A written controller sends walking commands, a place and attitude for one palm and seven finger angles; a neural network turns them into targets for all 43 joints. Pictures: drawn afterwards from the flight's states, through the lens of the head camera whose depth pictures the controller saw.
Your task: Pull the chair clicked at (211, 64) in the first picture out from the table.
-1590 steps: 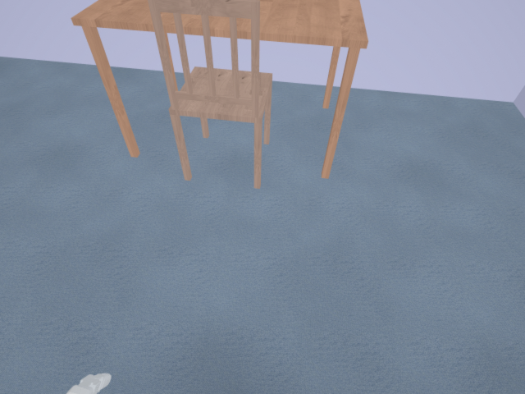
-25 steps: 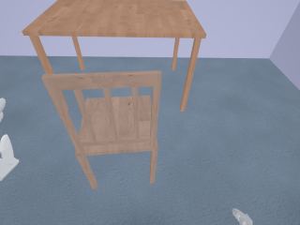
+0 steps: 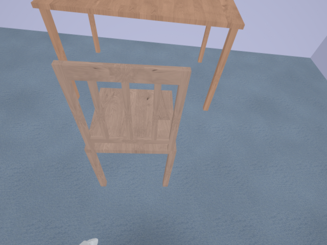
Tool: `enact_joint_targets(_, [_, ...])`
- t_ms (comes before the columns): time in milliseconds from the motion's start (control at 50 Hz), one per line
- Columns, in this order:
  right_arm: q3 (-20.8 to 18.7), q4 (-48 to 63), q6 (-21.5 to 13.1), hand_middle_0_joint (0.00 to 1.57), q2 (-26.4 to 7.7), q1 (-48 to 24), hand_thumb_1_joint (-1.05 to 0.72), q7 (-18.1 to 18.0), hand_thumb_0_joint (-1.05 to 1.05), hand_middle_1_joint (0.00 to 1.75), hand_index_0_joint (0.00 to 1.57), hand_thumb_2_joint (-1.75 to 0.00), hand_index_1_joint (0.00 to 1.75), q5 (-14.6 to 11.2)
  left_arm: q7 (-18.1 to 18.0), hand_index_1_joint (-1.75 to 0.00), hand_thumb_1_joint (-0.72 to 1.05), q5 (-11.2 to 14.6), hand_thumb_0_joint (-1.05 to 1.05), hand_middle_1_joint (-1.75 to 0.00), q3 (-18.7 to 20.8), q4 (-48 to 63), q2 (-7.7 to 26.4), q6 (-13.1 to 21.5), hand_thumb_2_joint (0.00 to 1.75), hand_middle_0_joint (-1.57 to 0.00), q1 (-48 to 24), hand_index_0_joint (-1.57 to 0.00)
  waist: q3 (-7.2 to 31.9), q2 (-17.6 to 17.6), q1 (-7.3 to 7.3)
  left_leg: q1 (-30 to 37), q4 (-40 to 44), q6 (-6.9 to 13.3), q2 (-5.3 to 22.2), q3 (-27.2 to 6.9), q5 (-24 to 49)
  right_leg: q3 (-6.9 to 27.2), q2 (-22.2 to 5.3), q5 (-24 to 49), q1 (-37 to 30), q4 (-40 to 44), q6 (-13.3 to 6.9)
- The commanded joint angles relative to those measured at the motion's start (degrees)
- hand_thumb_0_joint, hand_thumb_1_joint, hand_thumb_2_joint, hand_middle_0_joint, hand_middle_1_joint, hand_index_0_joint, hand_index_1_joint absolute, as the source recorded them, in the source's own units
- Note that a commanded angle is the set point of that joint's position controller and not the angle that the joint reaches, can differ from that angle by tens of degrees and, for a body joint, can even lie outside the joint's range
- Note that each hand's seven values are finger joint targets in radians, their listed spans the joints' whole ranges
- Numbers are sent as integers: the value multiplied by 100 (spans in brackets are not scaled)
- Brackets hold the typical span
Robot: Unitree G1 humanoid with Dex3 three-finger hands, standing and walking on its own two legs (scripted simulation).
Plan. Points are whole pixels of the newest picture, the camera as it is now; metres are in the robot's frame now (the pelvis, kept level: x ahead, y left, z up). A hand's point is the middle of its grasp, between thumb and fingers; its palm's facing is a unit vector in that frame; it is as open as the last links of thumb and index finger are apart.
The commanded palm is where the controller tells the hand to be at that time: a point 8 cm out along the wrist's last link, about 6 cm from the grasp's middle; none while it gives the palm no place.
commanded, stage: let the arm hang, fingers relaxed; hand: left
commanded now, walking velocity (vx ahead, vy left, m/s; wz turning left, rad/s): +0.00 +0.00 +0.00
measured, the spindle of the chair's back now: (128, 114) +0.55 +0.16 -0.08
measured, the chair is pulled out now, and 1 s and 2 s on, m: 0.58 0.58 0.58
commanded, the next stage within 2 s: look to check the result in 0.76 s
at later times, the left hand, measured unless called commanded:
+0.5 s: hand out of the picture -0.02 +0.15 -0.17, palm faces -0.01 -0.98 -0.19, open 7.4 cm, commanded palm none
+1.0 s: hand out of the picture -0.01 +0.13 -0.17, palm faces +0.01 -0.98 -0.17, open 7.4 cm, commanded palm none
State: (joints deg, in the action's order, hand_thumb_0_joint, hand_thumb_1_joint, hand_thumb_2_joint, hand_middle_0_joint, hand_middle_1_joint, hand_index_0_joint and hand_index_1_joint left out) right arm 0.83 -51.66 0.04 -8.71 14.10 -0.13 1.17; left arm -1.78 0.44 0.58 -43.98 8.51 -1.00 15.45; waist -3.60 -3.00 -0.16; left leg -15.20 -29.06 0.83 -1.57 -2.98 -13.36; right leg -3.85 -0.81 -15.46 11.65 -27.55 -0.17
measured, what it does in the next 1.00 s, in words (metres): stands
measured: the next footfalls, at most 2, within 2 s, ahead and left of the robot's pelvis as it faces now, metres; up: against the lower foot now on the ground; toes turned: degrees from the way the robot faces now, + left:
none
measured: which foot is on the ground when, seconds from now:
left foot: down 0.00-1.00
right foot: down 0.00-1.00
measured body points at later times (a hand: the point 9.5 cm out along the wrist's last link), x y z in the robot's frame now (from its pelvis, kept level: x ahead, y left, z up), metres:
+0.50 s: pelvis -0.01 -0.02 +0.00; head +0.01 -0.03 +0.45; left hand -0.01 +0.20 -0.15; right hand -0.03 -0.22 -0.16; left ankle +0.02 +0.11 -0.74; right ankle -0.01 -0.12 -0.74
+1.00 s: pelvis -0.01 -0.03 +0.00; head +0.01 -0.04 +0.45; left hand -0.01 +0.18 -0.16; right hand -0.04 -0.23 -0.16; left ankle +0.02 +0.11 -0.74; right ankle -0.01 -0.12 -0.74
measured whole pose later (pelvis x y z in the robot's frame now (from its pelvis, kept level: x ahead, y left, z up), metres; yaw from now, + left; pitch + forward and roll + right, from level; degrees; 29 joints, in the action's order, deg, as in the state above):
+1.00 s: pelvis -0.01 -0.03 +0.00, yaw -1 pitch -1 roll +0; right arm 0.1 -62.7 0.0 -6.4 19.4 -1.7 0.8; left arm -1.9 0.1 -1.1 -61.9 7.0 0.0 17.7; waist -3.0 1.1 0.3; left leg -13.0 -25.9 -1.6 1.0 -3.0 -11.7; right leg -3.8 1.8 -13.9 10.2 -25.2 -2.9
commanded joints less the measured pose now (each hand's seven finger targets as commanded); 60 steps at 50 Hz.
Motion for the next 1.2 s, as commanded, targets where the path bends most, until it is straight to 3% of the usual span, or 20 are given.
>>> enact_joint_targets(0, [-209,131,-71,20,-751,277,-90,-106,0,30,20,-90,30,-16,-9,-30,90,-121,0,-30,106,-266,856,78,90,-20,453,-20,618,1409,10,253,688,214,611,-557,827,455,-402,591,-392,547,-247])
enact_joint_targets(80, [-237,-77,-24,20,-733,467,-90,-103,0,30,20,-90,30,-35,27,-30,90,-104,0,-30,27,-678,819,78,90,-20,291,-20,218,546,31,-19,876,227,638,-603,82,443,-402,258,-260,739,-281])
enact_joint_targets(180, [-221,-346,-6,20,-724,726,-90,-112,0,30,20,-90,30,-43,19,-30,90,-77,0,-30,-43,-1085,818,87,90,-20,369,-20,-75,261,43,-55,885,227,589,-518,-139,592,-447,-46,1,903,-323])
enact_joint_targets(240, [-190,-516,-19,20,-687,846,-90,-117,0,30,20,-90,30,-48,-2,-30,90,-60,0,-30,-73,-1265,806,113,90,-20,482,-20,89,156,46,126,771,207,571,-438,91,689,-512,-4,13,925,-342])
enact_joint_targets(280, [-178,-596,-2,20,-634,898,-90,-122,0,30,20,-90,30,-61,-11,-30,90,-54,0,-30,-86,-1339,809,110,90,-20,498,-20,-127,164,43,68,767,204,565,-382,62,675,-503,-114,128,987,-353])
enact_joint_targets(360, [-154,-753,-14,20,-547,1003,-90,-133,0,30,20,-90,30,-61,-31,-30,90,-49,0,-30,-106,-1478,743,122,90,-20,603,-20,-90,160,49,143,701,187,560,-333,189,736,-520,-91,193,956,-363])
enact_joint_targets(380, [-151,-791,-4,20,-510,1017,-90,-134,0,30,20,-90,30,-68,-34,-30,90,-51,0,-30,-109,-1502,744,126,90,-20,584,-20,-264,143,44,76,698,191,549,-301,185,714,-509,-141,253,1010,-370])
enact_joint_targets(440, [-131,-878,-34,20,-440,1069,-90,-151,0,30,20,-90,30,-67,-50,-30,90,-43,0,-30,-105,-1564,669,151,90,-20,654,-20,-61,237,53,206,633,171,561,-279,465,751,-526,152,149,930,-376])
enact_joint_targets(620, [-127,-1008,-44,20,-254,1098,-90,-200,0,30,20,-90,30,-64,-63,-30,90,-48,0,-30,-91,-1687,463,152,90,-20,684,-20,-256,520,42,101,663,155,593,-282,481,730,-480,268,174,906,-382])
enact_joint_targets(760, [-150,-1000,-42,20,-238,1115,-90,-210,0,30,20,-90,30,-60,-61,-30,90,-49,0,-30,-71,-1685,416,153,90,-20,687,-20,-109,356,51,180,664,153,598,-283,398,709,-474,232,126,915,-382])
enact_joint_targets(780, [-146,-1000,-29,20,-222,1104,-90,-213,0,30,20,-90,30,-65,-62,-30,90,-51,0,-30,-75,-1682,403,145,90,-20,646,-20,-303,416,49,101,705,165,601,-299,329,701,-445,156,214,954,-388])
enact_joint_targets(840, [-145,-1009,-47,20,-236,1153,-90,-211,0,30,20,-90,30,-58,-62,-30,90,-51,0,-30,-56,-1659,404,154,90,-20,662,-20,-64,309,53,142,683,162,608,-323,427,697,-460,249,55,898,-390])
enact_joint_targets(960, [-144,-1026,-52,20,-214,1125,-90,-216,0,30,20,-90,30,-61,-62,-30,90,-49,0,-30,-50,-1663,396,163,90,-20,673,-20,-54,335,45,194,649,152,605,-293,556,693,-485,386,47,900,-391])
enact_joint_targets(980, [-150,-1026,-36,20,-209,1109,-90,-219,0,30,20,-90,30,-64,-64,-30,90,-51,0,-30,-60,-1683,390,163,90,-20,670,-20,-210,381,37,163,650,152,596,-277,496,686,-471,322,141,952,-394])
enact_joint_targets(1060, [-145,-1041,-47,20,-213,1144,-90,-220,0,30,20,-90,30,-61,-66,-30,90,-48,0,-30,-51,-1683,393,169,90,-20,674,-20,-82,371,47,208,640,157,605,-293,595,710,-482,428,47,912,-400])
enact_joint_targets(1140, [-146,-1052,-37,20,-216,1137,-90,-221,0,30,20,-90,30,-60,-65,-30,90,-45,0,-30,-55,-1692,391,167,90,-20,649,-20,-142,391,52,194,634,141,604,-279,546,715,-473,380,82,927,-398])
enact_joint_targets(1180, [-146,-1058,-14,20,-192,1144,-90,-222,0,30,20,-90,30,-61,-65,-30,90,-51,0,-30,-53,-1693,405,150,90,-20,621,-20,-425,394,49,48,687,150,598,-297,349,702,-448,128,217,1007,-404])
